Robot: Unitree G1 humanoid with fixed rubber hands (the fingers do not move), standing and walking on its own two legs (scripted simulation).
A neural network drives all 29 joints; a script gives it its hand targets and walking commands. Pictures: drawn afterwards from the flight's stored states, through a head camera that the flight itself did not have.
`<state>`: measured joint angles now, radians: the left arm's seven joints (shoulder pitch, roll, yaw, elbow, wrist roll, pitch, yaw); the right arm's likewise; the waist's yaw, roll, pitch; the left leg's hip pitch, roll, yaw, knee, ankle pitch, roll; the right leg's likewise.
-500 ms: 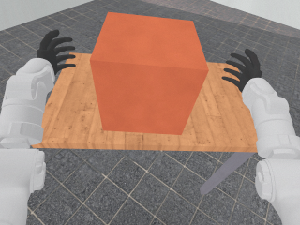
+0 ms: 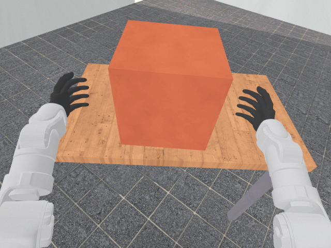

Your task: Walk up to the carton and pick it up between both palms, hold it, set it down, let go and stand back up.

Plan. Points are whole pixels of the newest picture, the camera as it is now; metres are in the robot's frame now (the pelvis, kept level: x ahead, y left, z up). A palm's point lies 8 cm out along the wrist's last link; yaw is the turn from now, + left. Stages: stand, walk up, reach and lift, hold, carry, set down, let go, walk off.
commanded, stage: set down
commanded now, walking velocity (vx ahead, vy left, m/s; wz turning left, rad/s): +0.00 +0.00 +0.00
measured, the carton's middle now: (168, 87) +0.55 -0.01 +0.07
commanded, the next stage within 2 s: none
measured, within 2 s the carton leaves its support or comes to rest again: neither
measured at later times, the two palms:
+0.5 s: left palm (58, 143) +0.32 +0.25 +0.09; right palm (267, 156) +0.29 -0.23 +0.09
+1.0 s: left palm (57, 177) +0.26 +0.25 +0.04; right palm (261, 184) +0.24 -0.22 +0.04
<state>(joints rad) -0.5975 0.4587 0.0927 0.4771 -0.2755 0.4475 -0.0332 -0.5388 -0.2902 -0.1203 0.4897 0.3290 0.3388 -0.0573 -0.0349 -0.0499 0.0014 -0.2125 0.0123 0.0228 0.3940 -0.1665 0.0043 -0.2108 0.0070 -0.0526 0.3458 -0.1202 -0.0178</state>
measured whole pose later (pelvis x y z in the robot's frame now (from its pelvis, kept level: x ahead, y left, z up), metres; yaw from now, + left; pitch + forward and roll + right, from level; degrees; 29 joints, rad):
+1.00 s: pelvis +0.06 +0.00 +0.00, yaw -1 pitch -4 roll -1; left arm 0.31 0.34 0.05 0.04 -0.26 0.03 -0.08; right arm 0.42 -0.23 -0.04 -0.12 0.26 0.08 -0.07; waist 0.03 0.02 0.02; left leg -0.03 0.02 0.04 0.34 -0.25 0.00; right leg -0.03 0.02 -0.03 0.28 -0.19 -0.01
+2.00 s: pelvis +0.03 -0.02 +0.00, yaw -1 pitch -5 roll +1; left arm 0.16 0.22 -0.01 0.51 -0.05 0.12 0.00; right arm 0.15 -0.15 -0.04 0.63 -0.01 -0.12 0.00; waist 0.01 0.00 0.08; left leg -0.07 0.02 0.04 0.40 -0.23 -0.02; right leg -0.12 0.02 -0.03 0.43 -0.22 -0.04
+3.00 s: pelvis +0.03 +0.01 -0.01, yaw -4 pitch -1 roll +0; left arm 0.33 0.19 0.01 0.77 0.04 -0.03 0.00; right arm 0.31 -0.22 -0.05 0.90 -0.04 0.00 0.01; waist 0.00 0.01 0.00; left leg -0.20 0.01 0.10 0.52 -0.29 0.02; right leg -0.26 0.01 0.03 0.53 -0.25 0.00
